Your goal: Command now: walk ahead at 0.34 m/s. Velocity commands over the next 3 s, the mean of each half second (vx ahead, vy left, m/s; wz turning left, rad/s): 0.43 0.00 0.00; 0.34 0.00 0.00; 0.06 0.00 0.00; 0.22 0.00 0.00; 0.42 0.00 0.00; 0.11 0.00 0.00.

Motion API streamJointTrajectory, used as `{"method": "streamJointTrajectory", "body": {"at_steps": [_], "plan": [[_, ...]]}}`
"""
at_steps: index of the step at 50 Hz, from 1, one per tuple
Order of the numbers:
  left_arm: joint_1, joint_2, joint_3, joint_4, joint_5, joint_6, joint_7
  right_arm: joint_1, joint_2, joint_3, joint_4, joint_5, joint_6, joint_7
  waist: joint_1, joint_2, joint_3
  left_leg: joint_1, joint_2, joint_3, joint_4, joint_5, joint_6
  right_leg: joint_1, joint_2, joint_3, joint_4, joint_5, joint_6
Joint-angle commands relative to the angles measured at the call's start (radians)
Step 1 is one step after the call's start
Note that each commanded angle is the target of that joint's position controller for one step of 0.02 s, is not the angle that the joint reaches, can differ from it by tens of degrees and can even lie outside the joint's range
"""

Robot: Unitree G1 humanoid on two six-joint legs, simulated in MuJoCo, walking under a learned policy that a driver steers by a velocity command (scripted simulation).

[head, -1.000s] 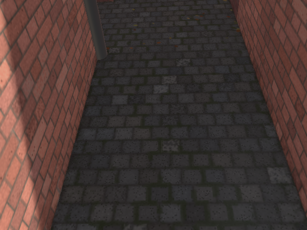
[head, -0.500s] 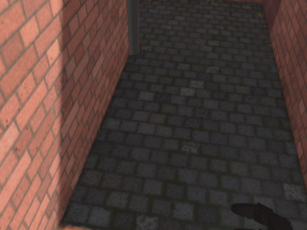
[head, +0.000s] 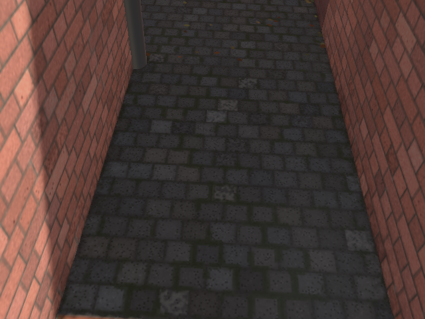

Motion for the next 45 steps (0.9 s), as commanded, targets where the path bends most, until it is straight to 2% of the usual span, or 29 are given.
{"method": "streamJointTrajectory", "body": {"at_steps": [1,4,7,8,9,10,11,12,13,14,15,16,19,22,23,25,29,30,33,34,36,38,39,40,41,42,43,44,45], "plan": [[-0.130,0.002,-0.009,-0.117,0.013,-0.020,-0.035,-0.071,-0.151,-0.037,-0.041,0.008,0.021,-0.035,0.026,0.154,0.103,-0.204,0.082,-0.201,-0.366,-0.033,0.136,0.177,-0.035,-0.180,-0.369,0.255,-0.005],[0.094,0.002,0.015,-0.047,-0.029,0.011,-0.034,-0.094,-0.165,-0.042,-0.021,0.009,0.042,-0.016,0.119,0.217,0.040,-0.264,0.108,-0.123,-0.249,-0.022,0.059,0.485,-0.049,-0.257,-0.385,0.195,-0.047],[0.376,0.039,0.044,0.069,0.005,0.009,-0.009,-0.040,-0.059,-0.024,0.037,0.008,0.040,-0.003,0.228,0.114,0.039,-0.186,0.012,-0.064,0.188,0.113,-0.005,0.691,-0.103,-0.241,-0.634,0.124,-0.095],[0.577,0.046,0.039,0.133,0.042,-0.010,-0.017,-0.085,0.006,-0.018,0.048,0.013,0.029,0.004,0.328,-0.004,0.046,-0.350,-0.113,-0.081,0.708,-0.052,-0.032,0.790,-0.193,-0.101,-0.580,0.077,-0.138],[0.606,0.078,0.015,0.182,0.060,-0.021,-0.032,-0.068,0.094,-0.006,0.015,-0.001,0.005,0.016,0.236,-0.264,0.110,-0.650,-0.147,-0.127,1.061,-0.108,-0.020,0.808,-0.196,-0.115,-0.329,0.367,-0.018],[0.560,0.107,0.021,0.188,0.013,-0.016,-0.030,0.121,0.112,0.000,0.004,0.022,-0.017,0.024,0.084,-0.524,0.065,-0.761,-0.131,-0.122,1.097,0.010,-0.009,0.813,-0.266,0.108,-0.447,0.424,0.000],[0.538,0.223,0.064,0.230,-0.010,-0.022,-0.020,0.083,0.099,0.003,-0.070,0.068,-0.048,0.008,0.042,-0.576,0.015,-0.897,-0.099,-0.076,1.103,0.119,0.004,0.810,-0.413,0.535,-0.749,-0.233,-0.096],[0.416,0.091,0.026,0.216,0.026,-0.037,-0.011,-0.132,0.018,-0.012,-0.083,0.108,-0.052,-0.010,0.081,-0.309,0.138,-0.977,-0.007,-0.105,0.951,0.366,0.040,0.688,-0.433,0.538,-0.867,-0.507,-0.091],[0.267,-0.001,-0.017,0.196,0.057,-0.065,-0.017,-0.193,-0.050,-0.025,-0.088,0.094,-0.042,-0.022,0.030,-0.124,0.194,-0.841,0.043,-0.079,0.777,0.548,0.064,0.484,-0.379,0.460,-0.871,-0.523,-0.069],[0.159,-0.033,-0.036,0.174,0.073,-0.087,-0.019,-0.155,-0.092,-0.034,-0.079,0.063,-0.025,-0.020,-0.026,-0.111,0.202,-0.700,0.098,-0.074,0.669,0.644,0.061,0.332,-0.333,0.377,-0.799,-0.445,-0.072],[0.103,-0.045,-0.046,0.164,0.059,-0.094,-0.003,-0.125,-0.099,-0.044,-0.074,0.021,-0.022,-0.012,-0.049,-0.111,0.197,-0.621,0.120,-0.080,0.478,0.717,0.028,0.274,-0.268,0.234,-0.744,-0.340,-0.086],[0.138,-0.046,-0.050,0.173,0.068,-0.101,0.014,-0.152,-0.098,-0.050,-0.085,0.005,-0.014,-0.006,-0.019,-0.120,0.202,-0.498,0.108,-0.066,0.308,0.795,0.008,0.188,-0.228,0.134,-0.800,-0.251,-0.100],[0.302,0.003,-0.031,0.261,0.051,-0.091,0.053,-0.234,-0.015,-0.035,-0.131,0.008,0.003,-0.009,0.039,-0.154,0.162,-0.503,0.125,-0.070,0.105,0.855,-0.026,0.357,-0.231,0.151,-0.793,0.041,-0.180],[0.501,-0.037,-0.042,0.316,0.025,-0.099,0.068,-0.329,-0.057,-0.053,-0.149,0.017,-0.001,0.028,0.099,-0.046,0.135,-0.593,0.090,-0.081,-0.169,1.007,-0.005,0.617,-0.210,0.069,-0.713,0.033,-0.160],[0.548,-0.045,-0.043,0.330,0.022,-0.098,0.074,-0.407,-0.036,-0.047,-0.162,0.019,-0.007,0.039,0.135,-0.061,0.148,-0.616,0.072,-0.059,-0.213,1.027,-0.008,0.662,-0.219,0.088,-0.715,0.048,-0.146],[0.541,-0.072,-0.054,0.322,0.029,-0.073,0.103,-0.492,0.026,-0.030,-0.182,-0.010,-0.021,0.076,0.162,-0.035,0.142,-0.396,0.029,0.004,-0.398,1.215,-0.017,0.552,-0.151,-0.027,-0.696,0.031,-0.106],[0.562,-0.064,-0.051,0.321,0.020,-0.069,0.111,-0.541,0.026,-0.031,-0.211,0.001,-0.027,0.111,0.167,-0.038,0.176,-0.301,-0.005,0.012,-0.443,1.208,-0.008,0.536,-0.139,-0.027,-0.582,0.079,-0.093],[0.594,-0.099,-0.055,0.328,0.007,-0.060,0.113,-0.587,0.041,-0.026,-0.238,-0.001,-0.028,0.125,0.181,-0.025,0.177,-0.320,-0.012,0.009,-0.449,1.180,-0.008,0.578,-0.138,-0.004,-0.544,0.096,-0.099],[0.646,-0.084,-0.039,0.343,0.013,-0.041,0.102,-0.714,0.046,-0.014,-0.291,0.024,-0.068,0.141,0.230,-0.024,0.235,-0.535,-0.027,0.037,-0.501,1.023,0.011,0.770,-0.151,0.059,-0.422,0.204,-0.130],[0.654,-0.097,-0.040,0.347,0.002,-0.029,0.107,-0.769,0.053,-0.003,-0.298,0.024,-0.082,0.151,0.249,0.010,0.239,-0.535,-0.027,0.071,-0.586,1.023,0.015,0.796,-0.143,0.043,-0.391,0.218,-0.132],[0.651,-0.105,-0.040,0.342,-0.011,-0.018,0.113,-0.801,0.071,0.008,-0.315,0.001,-0.110,0.169,0.265,-0.050,0.227,-0.427,-0.052,0.088,-0.653,1.041,0.013,0.774,-0.111,0.040,-0.344,0.286,-0.111],[0.526,-0.087,-0.034,0.301,0.004,-0.022,0.105,-0.570,0.040,-0.006,-0.243,-0.002,-0.121,0.154,0.154,-0.112,0.142,-0.009,-0.075,0.100,-0.757,1.127,0.049,0.598,-0.046,0.001,-0.152,0.418,-0.083],[0.495,-0.092,-0.031,0.309,0.027,-0.031,0.082,-0.345,0.004,-0.031,-0.165,-0.002,-0.115,0.142,0.038,-0.067,0.032,0.326,-0.027,0.034,-0.803,1.310,0.078,0.468,-0.025,0.024,0.068,0.434,-0.073],[0.370,-0.067,-0.028,0.290,0.014,-0.052,0.070,-0.035,-0.034,-0.049,-0.056,-0.013,-0.108,0.125,-0.137,0.034,-0.037,0.652,0.060,0.025,-0.909,1.564,0.096,0.233,0.035,-0.093,0.420,0.134,-0.017],[0.307,-0.086,-0.026,0.266,0.054,-0.066,0.057,0.231,-0.102,-0.046,0.035,-0.035,-0.088,0.113,-0.187,0.202,-0.182,1.055,0.227,-0.065,-0.655,2.080,0.147,-0.052,0.172,-0.182,0.870,-0.881,0.003],[0.522,-0.065,-0.047,0.246,-0.004,-0.079,0.037,0.178,-0.123,-0.046,0.056,-0.038,-0.094,0.111,-0.064,0.246,-0.401,1.371,0.443,-0.302,-0.348,2.271,0.361,-0.295,0.121,0.074,0.951,-0.809,0.024],[0.451,-0.002,-0.042,0.217,0.008,-0.092,0.033,0.053,-0.080,-0.036,0.004,-0.041,-0.078,0.094,-0.080,0.190,-0.488,1.332,0.426,-0.315,-0.403,2.160,0.387,-0.339,0.047,0.102,0.871,-0.726,0.018],[0.375,0.014,-0.040,0.193,0.011,-0.092,0.032,-0.036,-0.035,-0.021,-0.005,-0.039,-0.057,0.080,-0.044,0.003,-0.416,1.160,0.365,-0.264,-0.506,1.789,0.366,-0.345,-0.006,0.037,0.741,-0.663,0.007],[0.396,-0.025,-0.043,0.196,0.029,-0.086,0.037,-0.139,-0.039,-0.015,-0.003,-0.031,-0.050,0.085,0.044,-0.139,-0.390,0.946,0.367,-0.304,-0.548,1.609,0.389,-0.266,-0.073,-0.024,0.734,-0.609,0.000]]}}
Next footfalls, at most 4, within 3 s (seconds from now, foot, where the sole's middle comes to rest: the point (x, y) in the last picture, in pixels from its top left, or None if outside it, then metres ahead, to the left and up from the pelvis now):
0.16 right None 0.11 -0.19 -0.87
0.80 left None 0.60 -0.04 -1.04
1.16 right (269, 287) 0.74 -0.26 -1.04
2.34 left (205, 224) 1.04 -0.03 -1.04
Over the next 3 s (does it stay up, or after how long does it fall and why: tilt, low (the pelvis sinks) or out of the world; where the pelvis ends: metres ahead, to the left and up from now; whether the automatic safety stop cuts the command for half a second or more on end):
stays up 1.04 -0.11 -0.26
